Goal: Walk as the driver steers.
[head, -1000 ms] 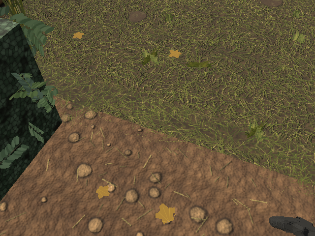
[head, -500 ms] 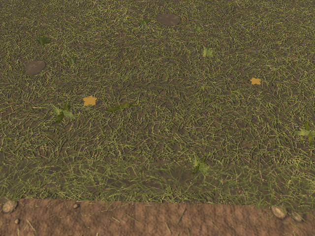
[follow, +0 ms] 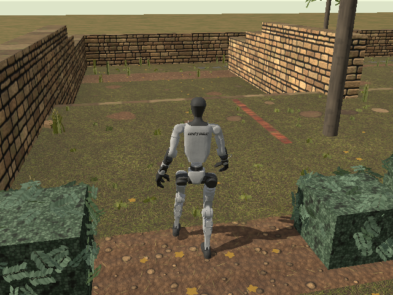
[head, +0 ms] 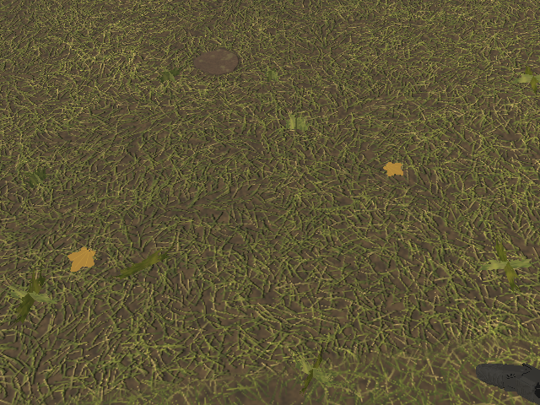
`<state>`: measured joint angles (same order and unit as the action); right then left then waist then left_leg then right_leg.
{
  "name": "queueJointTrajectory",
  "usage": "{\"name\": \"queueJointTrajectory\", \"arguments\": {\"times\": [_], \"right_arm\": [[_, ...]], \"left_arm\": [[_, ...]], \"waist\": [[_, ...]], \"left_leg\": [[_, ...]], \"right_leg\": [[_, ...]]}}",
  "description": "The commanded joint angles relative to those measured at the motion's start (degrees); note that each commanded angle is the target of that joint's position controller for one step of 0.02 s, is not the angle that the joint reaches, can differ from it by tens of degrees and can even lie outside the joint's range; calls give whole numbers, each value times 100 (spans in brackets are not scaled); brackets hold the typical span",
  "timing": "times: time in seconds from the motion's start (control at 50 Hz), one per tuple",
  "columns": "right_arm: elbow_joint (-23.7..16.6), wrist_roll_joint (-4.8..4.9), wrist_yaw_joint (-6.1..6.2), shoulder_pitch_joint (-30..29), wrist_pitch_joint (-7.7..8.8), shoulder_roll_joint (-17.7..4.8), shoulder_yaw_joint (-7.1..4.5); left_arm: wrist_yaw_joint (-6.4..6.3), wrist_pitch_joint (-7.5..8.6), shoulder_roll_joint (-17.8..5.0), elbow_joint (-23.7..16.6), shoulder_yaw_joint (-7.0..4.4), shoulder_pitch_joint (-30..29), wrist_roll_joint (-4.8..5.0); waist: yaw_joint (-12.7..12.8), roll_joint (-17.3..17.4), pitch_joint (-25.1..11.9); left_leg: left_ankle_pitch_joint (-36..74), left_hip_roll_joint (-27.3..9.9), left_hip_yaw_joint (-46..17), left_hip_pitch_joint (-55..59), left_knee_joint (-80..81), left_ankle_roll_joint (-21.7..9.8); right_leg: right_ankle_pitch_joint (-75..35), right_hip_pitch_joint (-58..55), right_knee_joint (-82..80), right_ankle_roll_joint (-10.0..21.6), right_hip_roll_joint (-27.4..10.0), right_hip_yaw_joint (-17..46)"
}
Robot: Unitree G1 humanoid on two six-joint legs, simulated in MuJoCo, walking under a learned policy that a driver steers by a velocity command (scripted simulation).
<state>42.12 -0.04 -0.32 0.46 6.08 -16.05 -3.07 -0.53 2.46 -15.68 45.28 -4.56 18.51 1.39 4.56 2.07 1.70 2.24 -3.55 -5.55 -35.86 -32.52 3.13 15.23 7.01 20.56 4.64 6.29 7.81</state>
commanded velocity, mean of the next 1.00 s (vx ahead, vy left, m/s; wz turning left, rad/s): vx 0.11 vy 0.00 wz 0.06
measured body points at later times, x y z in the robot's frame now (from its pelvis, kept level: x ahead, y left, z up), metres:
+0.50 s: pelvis +0.15 +0.02 -0.01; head +0.17 +0.01 +0.44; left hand +0.35 +0.25 -0.10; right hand +0.22 -0.25 -0.14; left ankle +0.21 +0.14 -0.74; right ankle +0.17 -0.11 -0.74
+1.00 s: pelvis +0.17 +0.04 +0.00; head +0.21 +0.07 +0.45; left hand +0.31 +0.34 -0.11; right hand +0.34 -0.23 -0.09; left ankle +0.18 +0.12 -0.74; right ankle +0.20 -0.12 -0.68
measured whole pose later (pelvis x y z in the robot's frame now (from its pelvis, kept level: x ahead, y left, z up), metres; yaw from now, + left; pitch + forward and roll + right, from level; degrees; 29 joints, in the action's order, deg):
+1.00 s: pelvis +0.17 +0.04 +0.00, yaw +8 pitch +2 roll -3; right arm 40.8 0.7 1.7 10.7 -1.6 -17.6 -3.9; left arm -3.3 -0.8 -16.7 40.2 -5.0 5.6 0.2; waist -1.2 -0.5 2.4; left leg -10.8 3.6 -5.8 -17.3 -26.1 -3.8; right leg 21.0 28.1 52.2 -5.1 1.2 4.7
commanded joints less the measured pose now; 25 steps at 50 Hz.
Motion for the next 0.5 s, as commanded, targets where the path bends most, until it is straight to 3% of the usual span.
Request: {"name": "queueJointTrajectory", "arguments": {"times": [0.02,0.06,0.08,0.1,0.12,0.14,0.16,0.18,0.2,0.24,0.28,0.34,0.38,0.42,0.44,0.46,0.48,0.5], "right_arm": [[-505,3,-52,-467,127,-573,-138],[-443,-32,-68,-144,186,-706,-201],[-347,-81,-49,258,217,-763,-239],[-295,-198,-16,857,236,-1018,-299],[-285,-285,28,1355,164,-1331,-339],[-171,-88,-18,1617,27,-1283,-362],[-360,-66,2,1304,-52,-842,-254],[-409,-93,39,1010,-136,-597,-167],[-401,-122,37,756,-193,-481,-98],[-298,-165,21,500,-238,-512,-88],[-222,-158,7,371,-235,-593,-123],[-72,-64,-5,303,-263,-571,-104],[56,10,-57,367,-302,-561,-71],[112,84,-95,365,-353,-572,-34],[175,60,-119,544,-351,-451,27],[140,-41,-147,639,-349,-339,74],[123,19,-118,1003,-367,-238,80],[176,26,-59,867,-410,-495,21]], "left_arm": [[-70,-14,-899,-252,-232,170,19],[-125,-94,-897,-327,-244,81,-18],[-136,-112,-811,-427,-214,-93,-16],[-132,-96,-562,-602,-128,-203,-76],[-125,-70,-181,-622,-23,620,-162],[-88,-46,-559,-680,-27,1191,-7],[-104,-110,-993,-568,-147,836,60],[-128,-200,-1097,-684,-181,221,37],[-155,-295,-1035,-724,-190,-46,-13],[-163,-420,-684,-781,-132,19,-26],[-170,-434,-381,-786,-34,104,-62],[-132,-398,-217,-776,74,-68,-170],[-96,-413,-258,-715,74,-143,-187],[-67,-425,-389,-695,30,-225,-233],[-89,-425,-582,-816,0,-368,-295],[-153,-432,-981,-960,-67,-395,-344],[-176,-472,-1200,-883,-134,-671,-326],[-157,-445,-911,-973,-92,-922,-310]], "waist": [[-66,-746,-156],[-260,-921,-339],[-515,-904,-548],[-780,-633,-1196],[-566,754,-2050],[-483,1771,-2779],[-631,918,-2202],[-702,476,-1546],[-628,225,-1090],[-333,426,-671],[-243,571,-736],[-263,565,-1124],[-260,552,-1115],[-168,475,-839],[-208,304,-728],[-333,-322,-717],[-694,-1392,-680],[-546,-1380,-425]], "left_leg": [[75,398,179,824,520,-99],[-213,483,195,1209,706,-279],[192,434,287,1817,997,-417],[1324,-257,-172,3099,725,-736],[3439,-1800,-1637,5025,248,-1504],[2293,-2587,-3268,5669,503,-2170],[1323,-2185,-2824,5096,765,-1987],[1053,-1841,-1973,4373,855,-1745],[1195,-1529,-1427,3620,976,-1678],[1167,-1139,-763,2485,1311,-1581],[1716,-1010,-318,2164,1444,-1668],[1982,-962,-79,2074,1415,-1697],[1055,-851,-86,1997,1373,-1586],[-613,-625,-165,1561,1294,-1279],[-1459,-468,-246,1217,1228,-937],[-2384,-102,-38,905,676,-598],[-2657,301,566,1180,316,-383],[-2361,336,654,1412,-20,-264]], "right_leg": [[-1572,269,-11,638,-1236,1130],[-2150,-15,640,449,-1200,1378],[-2400,64,1153,256,-960,1296],[-1919,585,2277,-1,-639,1047],[1583,2042,4096,-397,48,429],[2685,2993,5339,-549,-47,257],[2176,3295,5825,-705,-358,356],[1772,3416,5824,-794,-491,67],[1587,3278,5633,-850,-630,-39],[1422,2592,4841,-814,-804,-188],[1255,2066,3956,-826,-750,-436],[393,1133,2542,-764,-833,-486],[-173,580,1665,-704,-729,-597],[-805,-118,623,-520,-591,-736],[-1019,-476,355,-343,-913,-371],[-1538,-666,245,-65,-1723,349],[-578,158,5,364,-2154,583],[184,617,-231,373,-1973,512]]}}
Keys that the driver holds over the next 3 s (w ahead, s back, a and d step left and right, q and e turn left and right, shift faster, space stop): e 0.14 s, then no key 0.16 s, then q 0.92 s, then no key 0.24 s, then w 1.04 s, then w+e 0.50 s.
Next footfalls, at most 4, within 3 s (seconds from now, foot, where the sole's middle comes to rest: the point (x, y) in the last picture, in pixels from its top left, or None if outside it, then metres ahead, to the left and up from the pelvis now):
0.10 left None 0.25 0.14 -0.78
0.44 right None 0.21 -0.12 -0.78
0.72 left None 0.22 0.13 -0.78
1.20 right None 0.26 -0.09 -0.78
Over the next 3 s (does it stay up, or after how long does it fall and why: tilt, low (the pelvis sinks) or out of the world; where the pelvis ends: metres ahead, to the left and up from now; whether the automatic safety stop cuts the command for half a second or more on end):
stays up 0.81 0.23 -0.02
